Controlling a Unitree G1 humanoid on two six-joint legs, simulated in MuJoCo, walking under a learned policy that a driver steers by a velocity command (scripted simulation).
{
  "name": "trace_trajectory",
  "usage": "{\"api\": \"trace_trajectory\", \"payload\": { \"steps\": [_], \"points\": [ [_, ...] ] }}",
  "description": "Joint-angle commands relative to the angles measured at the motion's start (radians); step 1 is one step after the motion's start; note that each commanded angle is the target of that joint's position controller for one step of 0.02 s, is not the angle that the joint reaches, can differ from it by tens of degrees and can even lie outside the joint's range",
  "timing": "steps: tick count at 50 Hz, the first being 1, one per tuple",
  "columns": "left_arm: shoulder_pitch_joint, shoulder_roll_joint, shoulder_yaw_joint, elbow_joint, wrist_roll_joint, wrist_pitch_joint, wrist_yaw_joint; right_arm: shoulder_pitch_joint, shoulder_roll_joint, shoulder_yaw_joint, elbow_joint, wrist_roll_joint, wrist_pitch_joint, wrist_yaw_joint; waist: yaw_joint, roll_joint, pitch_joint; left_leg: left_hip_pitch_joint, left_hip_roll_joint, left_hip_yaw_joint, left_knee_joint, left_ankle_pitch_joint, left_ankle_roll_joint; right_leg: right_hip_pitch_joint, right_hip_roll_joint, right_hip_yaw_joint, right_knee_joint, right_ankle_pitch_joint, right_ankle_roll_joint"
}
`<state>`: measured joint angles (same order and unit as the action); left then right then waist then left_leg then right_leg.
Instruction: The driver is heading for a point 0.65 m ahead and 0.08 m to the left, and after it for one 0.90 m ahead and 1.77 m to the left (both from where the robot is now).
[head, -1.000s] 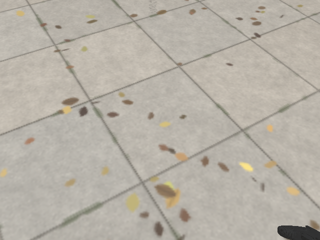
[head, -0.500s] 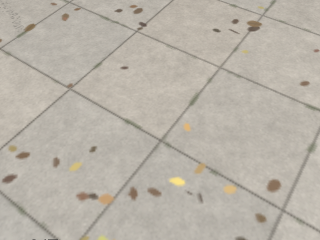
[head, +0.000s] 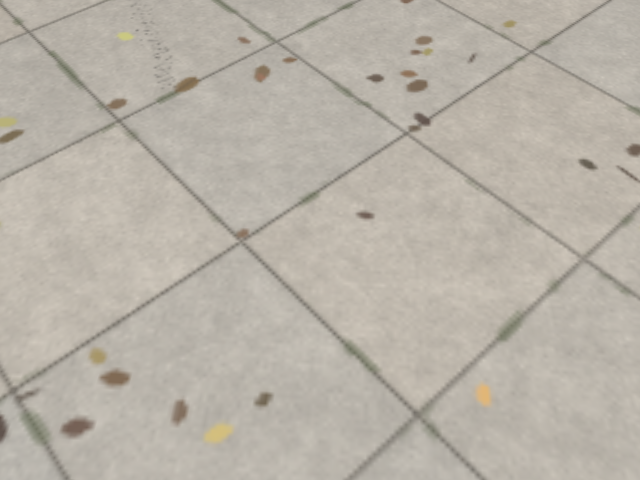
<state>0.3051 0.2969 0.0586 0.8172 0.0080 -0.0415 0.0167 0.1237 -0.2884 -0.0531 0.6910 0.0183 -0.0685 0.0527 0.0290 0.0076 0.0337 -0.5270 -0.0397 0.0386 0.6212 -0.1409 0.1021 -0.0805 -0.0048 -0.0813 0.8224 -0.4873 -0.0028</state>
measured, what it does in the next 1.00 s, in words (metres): walks ahead, turning left: right foot, then left foot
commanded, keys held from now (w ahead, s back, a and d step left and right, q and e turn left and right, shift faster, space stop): w+q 0.54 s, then w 0.22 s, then w+q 0.24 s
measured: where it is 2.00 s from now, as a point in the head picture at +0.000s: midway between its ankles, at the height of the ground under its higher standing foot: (169, 271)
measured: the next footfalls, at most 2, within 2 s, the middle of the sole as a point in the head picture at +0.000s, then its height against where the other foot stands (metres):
right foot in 0.42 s outside the picture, level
left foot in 0.92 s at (224, 402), level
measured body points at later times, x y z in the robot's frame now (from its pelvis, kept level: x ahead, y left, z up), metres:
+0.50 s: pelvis +0.30 -0.02 +0.01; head +0.32 -0.02 +0.46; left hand +0.42 +0.28 -0.06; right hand +0.44 -0.28 -0.11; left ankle +0.13 +0.07 -0.65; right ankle +0.40 -0.11 -0.72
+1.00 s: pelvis +0.53 +0.12 +0.01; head +0.56 +0.15 +0.46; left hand +0.42 +0.39 -0.12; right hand +0.83 +0.00 -0.07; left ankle +0.56 +0.23 -0.71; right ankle +0.45 -0.09 -0.64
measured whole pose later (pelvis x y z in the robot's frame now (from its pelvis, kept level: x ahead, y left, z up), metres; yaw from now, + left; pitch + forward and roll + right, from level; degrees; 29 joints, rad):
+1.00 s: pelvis +0.53 +0.12 +0.01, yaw +30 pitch +2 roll -1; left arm 0.32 0.31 0.05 0.85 -0.01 -0.08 0.00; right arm 0.12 -0.28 -0.05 0.62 0.02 -0.04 0.03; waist 0.05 0.00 0.05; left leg -0.45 -0.05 0.01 0.59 -0.17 0.08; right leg -0.23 -0.05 -0.02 1.03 -0.45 0.02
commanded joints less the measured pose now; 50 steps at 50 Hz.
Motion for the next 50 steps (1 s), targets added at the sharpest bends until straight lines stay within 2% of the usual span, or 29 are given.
{"api": "trace_trajectory", "payload": {
  "steps": [1,2,3,4,6,8,12,16,18,20,21,22,23,24,25,26,27,29,31,33,37,42,44,45,46,47,48,49,50],
  "points": [
    [-0.057,0.132,0.009,-0.142,-0.037,-0.088,-0.032,0.324,-0.193,-0.063,-0.007,-0.002,-0.003,-0.022,-0.162,0.119,-0.324,0.897,0.343,-0.732,-0.295,-0.136,0.268,-0.731,0.017,0.211,0.584,-0.021,-0.007],
    [-0.11,0.126,0.003,-0.162,-0.04,-0.102,-0.034,0.26,-0.173,-0.057,-0.02,-0.002,-0.003,-0.025,-0.134,0.037,-0.213,0.745,0.303,-0.607,-0.305,-0.086,0.229,-0.726,-0.03,0.193,0.501,0.064,-0.018],
    [-0.13,0.122,0.007,-0.162,-0.017,-0.104,-0.028,0.194,-0.151,-0.049,-0.034,-0.002,0.001,-0.027,-0.092,-0.022,-0.13,0.589,0.265,-0.516,-0.323,0.014,0.205,-0.682,-0.062,0.177,0.4,0.11,-0.012],
    [-0.12,0.13,0.015,-0.161,-0.001,-0.095,-0.023,0.153,-0.127,-0.039,-0.051,-0.011,0.002,-0.03,-0.056,-0.008,-0.092,0.478,0.234,-0.455,-0.349,0.108,0.196,-0.611,-0.085,0.175,0.341,0.143,-0.001],
    [-0.078,0.111,0.015,-0.159,0.007,-0.071,-0.02,0.118,-0.129,-0.039,-0.068,-0.014,0.003,-0.037,-0.015,0.033,-0.076,0.362,0.202,-0.404,-0.385,0.203,0.206,-0.543,-0.092,0.159,0.27,0.167,0.032],
    [-0.091,0.088,0.008,-0.164,0.01,-0.055,-0.013,0.121,-0.152,-0.046,-0.064,-0.011,0.001,-0.047,-0.01,0.039,-0.058,0.279,0.175,-0.335,-0.398,0.263,0.201,-0.521,-0.083,0.134,0.166,0.228,0.067],
    [-0.246,0.046,-0.01,-0.199,0.006,-0.059,-0.016,0.17,-0.173,-0.054,-0.041,0.002,0.013,-0.066,-0.073,0.069,-0.04,0.216,0.103,-0.266,-0.375,0.162,0.131,-0.432,-0.027,0.119,-0.154,0.515,0.089],
    [-0.322,0.081,0.003,-0.222,-0.015,-0.074,-0.031,0.232,-0.17,-0.055,-0.016,0.01,0.028,-0.071,-0.1,0.087,-0.047,0.303,0.141,-0.371,-0.306,0.05,0.104,-0.389,0.006,0.156,-0.3,0.551,0.073],
    [-0.301,0.108,0.016,-0.22,-0.017,-0.083,-0.037,0.227,-0.166,-0.056,-0.016,0.007,0.032,-0.074,-0.078,0.107,-0.048,0.359,0.169,-0.438,-0.246,0.034,0.088,-0.362,0.004,0.173,-0.329,0.479,0.045],
    [-0.187,0.132,0.035,-0.191,-0.015,-0.092,-0.033,0.203,-0.141,-0.051,-0.026,0.003,0.036,-0.072,-0.011,0.119,-0.081,0.353,0.14,-0.448,-0.145,0.07,0.054,-0.207,0.002,0.15,-0.382,0.439,-0.002],
    [-0.072,0.17,0.05,-0.178,0.002,-0.097,-0.025,0.201,-0.091,-0.032,-0.039,-0.004,0.032,-0.068,0.045,0.074,-0.183,0.289,0.088,-0.394,0.044,0.047,0.02,0.001,-0.095,0.226,-0.366,0.411,-0.055],
    [0.052,0.252,0.069,-0.165,0.022,-0.092,-0.018,0.301,-0.022,-0.011,-0.061,-0.001,0.025,-0.067,0.039,-0.138,-0.335,0.017,-0.044,-0.256,0.378,-0.229,-0.05,0.357,-0.32,0.556,-0.39,0.294,-0.178],
    [0.104,0.248,0.074,-0.131,-0.001,-0.078,-0.028,0.35,-0.057,-0.007,-0.077,0.017,0.018,-0.067,0.026,-0.357,-0.368,-0.217,-0.033,-0.206,0.596,-0.471,-0.075,0.437,-0.44,0.911,-0.493,0.016,-0.265],
    [0.051,0.156,0.051,-0.152,-0.011,-0.074,-0.026,0.286,-0.15,-0.03,-0.059,0.021,0.021,-0.067,0.051,-0.206,-0.23,-0.282,0.027,-0.227,0.682,-0.385,-0.085,0.329,-0.4,0.818,-0.528,-0.112,-0.227],
    [0.006,0.122,0.04,-0.157,-0.007,-0.065,-0.021,0.195,-0.169,-0.038,-0.073,0.011,0.027,-0.066,0.057,-0.128,-0.131,-0.281,0.059,-0.187,0.69,-0.304,-0.089,0.208,-0.355,0.652,-0.532,-0.025,-0.186],
    [-0.036,0.103,0.031,-0.155,0.0,-0.06,-0.02,0.154,-0.157,-0.039,-0.085,0.001,0.03,-0.065,0.039,-0.09,-0.068,-0.252,0.087,-0.175,0.652,-0.244,-0.093,0.096,-0.31,0.534,-0.553,0.105,-0.171],
    [-0.062,0.081,0.023,-0.148,0.004,-0.059,-0.018,0.14,-0.142,-0.043,-0.09,-0.001,0.033,-0.06,0.018,-0.103,-0.033,-0.221,0.115,-0.174,0.61,-0.205,-0.093,0.027,-0.275,0.444,-0.576,0.201,-0.162],
    [-0.063,0.07,0.02,-0.128,0.003,-0.067,-0.021,0.158,-0.091,-0.033,-0.089,0.008,0.04,-0.053,-0.004,-0.129,-0.022,-0.155,0.13,-0.155,0.555,-0.176,-0.094,-0.049,-0.236,0.342,-0.621,0.295,-0.168],
    [-0.048,0.091,0.027,-0.102,-0.002,-0.076,-0.026,0.137,-0.059,-0.023,-0.095,0.003,0.042,-0.052,-0.01,-0.107,-0.012,-0.163,0.128,-0.15,0.475,-0.145,-0.1,-0.06,-0.239,0.283,-0.653,0.381,-0.196],
    [-0.041,0.115,0.034,-0.082,-0.005,-0.077,-0.028,0.095,-0.045,-0.014,-0.105,-0.005,0.036,-0.049,-0.009,-0.082,-0.009,-0.18,0.132,-0.146,0.36,-0.073,-0.107,-0.037,-0.246,0.234,-0.668,0.464,-0.212],
    [-0.02,0.145,0.037,-0.048,-0.023,-0.061,-0.026,-0.027,-0.024,0.002,-0.122,-0.007,0.013,-0.027,0.028,-0.071,0.007,-0.106,0.125,-0.071,0.1,0.113,-0.104,-0.028,-0.21,0.12,-0.674,0.531,-0.187],
    [0.052,0.181,0.048,0.008,-0.034,-0.039,-0.022,-0.128,-0.05,-0.003,-0.162,0.006,0.013,-0.009,0.048,-0.088,0.028,-0.079,0.094,-0.042,-0.03,0.069,-0.057,0.106,-0.272,0.071,-0.637,0.592,-0.151],
    [0.037,0.197,0.054,0.013,-0.038,-0.029,-0.015,-0.076,-0.079,-0.02,-0.16,-0.004,0.016,-0.007,-0.001,-0.107,-0.017,0.035,0.047,0.002,-0.062,0.009,-0.016,0.142,-0.268,0.019,-0.521,0.871,-0.121],
    [0.024,0.198,0.053,0.01,-0.038,-0.022,-0.01,0.036,-0.109,-0.04,-0.13,-0.008,0.019,-0.01,-0.069,-0.098,-0.086,0.204,0.009,0.031,-0.103,0.037,0.011,0.117,-0.24,-0.031,-0.372,1.016,-0.095],
    [0.033,0.176,0.043,0.001,-0.026,-0.021,-0.001,0.19,-0.164,-0.071,-0.085,-0.005,0.025,-0.02,-0.134,-0.072,-0.173,0.449,0.003,-0.002,-0.102,0.059,0.042,-0.003,-0.199,-0.07,-0.165,0.985,-0.059],
    [0.078,0.1,0.011,-0.053,0.008,-0.034,-0.003,0.315,-0.282,-0.1,-0.074,-0.01,0.032,-0.035,-0.143,0.134,-0.301,0.834,0.248,-0.41,-0.094,0.037,0.176,-0.387,-0.099,-0.09,0.225,0.565,0.004],
    [0.082,0.063,-0.008,-0.062,0.008,-0.062,-0.014,0.315,-0.274,-0.09,-0.076,0.009,0.027,-0.031,-0.117,0.235,-0.419,0.954,0.385,-0.832,-0.283,-0.13,0.297,-0.618,0.041,0.079,0.459,-0.069,0.031],
    [0.008,0.144,0.015,-0.078,-0.03,-0.084,-0.027,0.294,-0.204,-0.067,-0.075,0.001,0.02,-0.027,-0.142,0.157,-0.323,0.89,0.358,-0.744,-0.315,-0.194,0.252,-0.727,-0.022,0.172,0.516,-0.032,0.013],
    [-0.061,0.144,0.011,-0.101,-0.046,-0.096,-0.03,0.246,-0.172,-0.058,-0.078,-0.005,0.014,-0.027,-0.127,0.116,-0.207,0.758,0.316,-0.61,-0.32,-0.141,0.218,-0.742,-0.059,0.154,0.479,0.048,-0.004]
  ]
}}
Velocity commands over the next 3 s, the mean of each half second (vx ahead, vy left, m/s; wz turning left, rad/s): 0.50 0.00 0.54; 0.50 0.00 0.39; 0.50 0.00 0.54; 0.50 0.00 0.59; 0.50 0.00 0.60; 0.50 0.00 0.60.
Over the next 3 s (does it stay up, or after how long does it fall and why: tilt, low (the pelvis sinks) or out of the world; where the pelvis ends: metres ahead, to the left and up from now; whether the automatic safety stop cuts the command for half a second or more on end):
stays up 1.02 0.99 0.01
